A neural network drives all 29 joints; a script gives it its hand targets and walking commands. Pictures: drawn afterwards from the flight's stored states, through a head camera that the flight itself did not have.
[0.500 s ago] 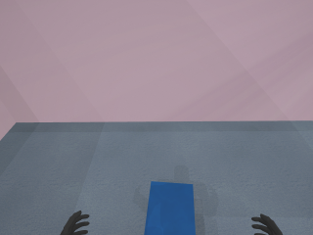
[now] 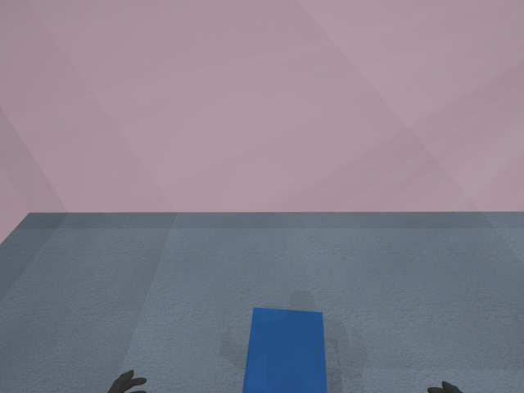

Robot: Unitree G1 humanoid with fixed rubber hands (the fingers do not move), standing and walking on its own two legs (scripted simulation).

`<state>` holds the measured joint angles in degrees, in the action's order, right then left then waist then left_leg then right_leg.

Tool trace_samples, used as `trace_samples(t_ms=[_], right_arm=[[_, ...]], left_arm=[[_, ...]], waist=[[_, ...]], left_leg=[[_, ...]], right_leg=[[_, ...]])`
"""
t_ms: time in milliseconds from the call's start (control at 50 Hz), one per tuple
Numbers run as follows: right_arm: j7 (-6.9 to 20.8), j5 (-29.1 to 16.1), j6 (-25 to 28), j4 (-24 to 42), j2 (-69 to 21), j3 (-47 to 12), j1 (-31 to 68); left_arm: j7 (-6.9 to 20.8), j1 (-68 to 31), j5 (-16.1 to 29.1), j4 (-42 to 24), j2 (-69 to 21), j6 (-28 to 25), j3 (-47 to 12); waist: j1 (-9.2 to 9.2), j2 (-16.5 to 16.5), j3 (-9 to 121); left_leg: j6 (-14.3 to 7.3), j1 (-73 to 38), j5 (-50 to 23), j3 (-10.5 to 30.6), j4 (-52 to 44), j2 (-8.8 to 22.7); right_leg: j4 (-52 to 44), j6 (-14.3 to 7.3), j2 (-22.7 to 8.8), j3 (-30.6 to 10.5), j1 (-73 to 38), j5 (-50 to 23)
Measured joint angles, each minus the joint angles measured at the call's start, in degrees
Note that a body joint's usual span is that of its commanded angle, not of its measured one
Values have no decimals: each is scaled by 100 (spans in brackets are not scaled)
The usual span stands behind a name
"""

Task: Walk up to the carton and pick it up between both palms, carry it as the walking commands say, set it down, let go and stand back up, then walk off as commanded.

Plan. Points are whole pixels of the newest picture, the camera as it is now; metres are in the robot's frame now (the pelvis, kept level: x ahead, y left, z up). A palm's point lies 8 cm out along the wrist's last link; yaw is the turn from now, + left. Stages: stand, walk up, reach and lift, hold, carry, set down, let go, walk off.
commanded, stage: stand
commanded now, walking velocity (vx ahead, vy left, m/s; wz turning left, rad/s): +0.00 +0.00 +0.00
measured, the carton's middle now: (285, 372) +0.46 +0.00 -0.63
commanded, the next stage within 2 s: walk off in 1.00 s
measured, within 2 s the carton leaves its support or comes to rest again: neither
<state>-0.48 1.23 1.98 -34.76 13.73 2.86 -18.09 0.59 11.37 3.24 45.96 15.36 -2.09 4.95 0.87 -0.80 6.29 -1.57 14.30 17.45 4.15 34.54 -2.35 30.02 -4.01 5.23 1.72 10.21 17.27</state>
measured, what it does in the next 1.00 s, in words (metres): stands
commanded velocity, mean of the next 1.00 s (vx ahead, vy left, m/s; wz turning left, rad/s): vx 0.00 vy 0.00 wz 0.00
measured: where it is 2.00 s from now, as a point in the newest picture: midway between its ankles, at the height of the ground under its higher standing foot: outside the picture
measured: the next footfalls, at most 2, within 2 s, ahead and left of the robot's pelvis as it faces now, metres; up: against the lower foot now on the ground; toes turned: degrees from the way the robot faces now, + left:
left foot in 1.90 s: -0.10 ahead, +0.13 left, +0.00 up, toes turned -4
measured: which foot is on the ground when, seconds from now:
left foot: down 0.00-1.00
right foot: down 0.00-1.00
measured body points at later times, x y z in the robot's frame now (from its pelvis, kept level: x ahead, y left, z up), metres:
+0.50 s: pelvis -0.02 +0.00 +0.00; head -0.09 +0.01 +0.44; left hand +0.10 +0.28 -0.10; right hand +0.11 -0.26 -0.08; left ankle +0.01 +0.10 -0.73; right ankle -0.01 -0.08 -0.73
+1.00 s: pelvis -0.03 +0.00 +0.00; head -0.09 +0.01 +0.45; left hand +0.08 +0.28 -0.11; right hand +0.09 -0.26 -0.09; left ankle +0.01 +0.10 -0.73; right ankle -0.01 -0.08 -0.73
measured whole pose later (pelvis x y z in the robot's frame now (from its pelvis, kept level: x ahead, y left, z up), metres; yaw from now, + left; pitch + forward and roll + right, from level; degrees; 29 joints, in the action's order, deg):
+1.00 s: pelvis -0.03 +0.00 +0.00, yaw +0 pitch -4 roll -2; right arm -0.5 1.2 2.7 -43.2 13.7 2.9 -17.5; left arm 0.6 11.4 3.2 53.9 15.4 -3.0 5.0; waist 0.9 -0.8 5.0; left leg -1.6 14.3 14.1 4.1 32.4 -2.4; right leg 27.9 -3.8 5.1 1.7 10.2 14.0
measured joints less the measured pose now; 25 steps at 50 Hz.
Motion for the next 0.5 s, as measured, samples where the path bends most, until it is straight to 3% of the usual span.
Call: trace_samples(t_ms=[500], right_arm=[[-23,0,62,-417,0,0,-3]], left_arm=[[0,1,-2,472,0,-56,0]], waist=[[0,0,0]], left_leg=[[-5,0,-188,-7,-30,0]], right_leg=[[-32,18,-6,0,0,-188]])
